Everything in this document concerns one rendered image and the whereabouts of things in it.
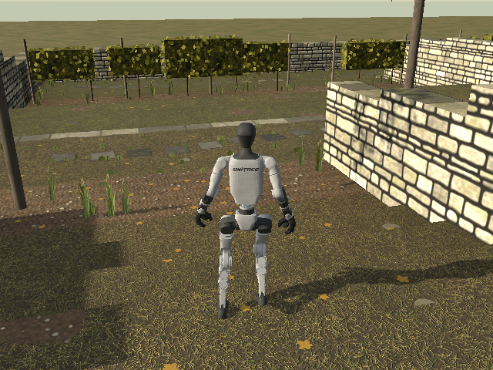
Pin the robot right upper arm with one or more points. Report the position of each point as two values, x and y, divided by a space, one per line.
274 174

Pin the robot right hand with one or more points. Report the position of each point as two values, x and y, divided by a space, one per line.
290 222

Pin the right robot forearm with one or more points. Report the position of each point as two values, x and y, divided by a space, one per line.
284 206

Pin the humanoid robot torso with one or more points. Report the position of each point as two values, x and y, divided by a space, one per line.
246 187

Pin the humanoid robot head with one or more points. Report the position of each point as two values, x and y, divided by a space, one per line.
246 134

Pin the robot left upper arm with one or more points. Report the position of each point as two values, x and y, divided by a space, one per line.
217 174

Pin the robot left hand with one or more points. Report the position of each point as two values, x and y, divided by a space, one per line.
203 216

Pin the left robot forearm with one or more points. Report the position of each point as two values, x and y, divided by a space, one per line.
205 202

